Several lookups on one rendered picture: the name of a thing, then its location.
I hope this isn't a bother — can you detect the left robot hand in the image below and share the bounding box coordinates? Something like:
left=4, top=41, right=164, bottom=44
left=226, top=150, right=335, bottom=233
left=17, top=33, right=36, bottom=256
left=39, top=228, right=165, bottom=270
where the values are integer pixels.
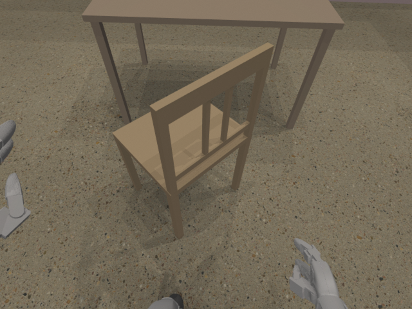
left=0, top=120, right=31, bottom=239

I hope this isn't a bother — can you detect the table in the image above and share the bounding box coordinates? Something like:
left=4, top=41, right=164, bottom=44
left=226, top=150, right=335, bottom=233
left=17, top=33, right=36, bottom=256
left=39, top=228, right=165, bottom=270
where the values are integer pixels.
left=82, top=0, right=345, bottom=129

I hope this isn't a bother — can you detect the chair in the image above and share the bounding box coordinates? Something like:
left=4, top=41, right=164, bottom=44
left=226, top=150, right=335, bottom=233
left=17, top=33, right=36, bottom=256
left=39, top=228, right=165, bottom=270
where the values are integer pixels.
left=112, top=42, right=274, bottom=239

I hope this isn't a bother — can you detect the right robot hand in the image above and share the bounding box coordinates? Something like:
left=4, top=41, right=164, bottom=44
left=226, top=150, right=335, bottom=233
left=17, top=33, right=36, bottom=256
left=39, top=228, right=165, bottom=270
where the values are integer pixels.
left=289, top=238, right=340, bottom=305

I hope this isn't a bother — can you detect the robot left shin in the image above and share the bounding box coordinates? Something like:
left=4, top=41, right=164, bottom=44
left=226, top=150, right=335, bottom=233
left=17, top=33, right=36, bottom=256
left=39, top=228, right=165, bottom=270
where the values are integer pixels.
left=161, top=297, right=178, bottom=305

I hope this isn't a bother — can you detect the left robot foot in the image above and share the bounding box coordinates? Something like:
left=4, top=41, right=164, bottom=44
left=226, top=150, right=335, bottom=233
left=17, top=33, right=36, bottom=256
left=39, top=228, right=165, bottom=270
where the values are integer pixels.
left=169, top=294, right=183, bottom=308

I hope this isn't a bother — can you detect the robot right forearm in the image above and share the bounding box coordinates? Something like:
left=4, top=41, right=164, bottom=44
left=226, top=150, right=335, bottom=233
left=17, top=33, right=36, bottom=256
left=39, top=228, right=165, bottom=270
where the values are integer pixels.
left=315, top=295, right=348, bottom=309

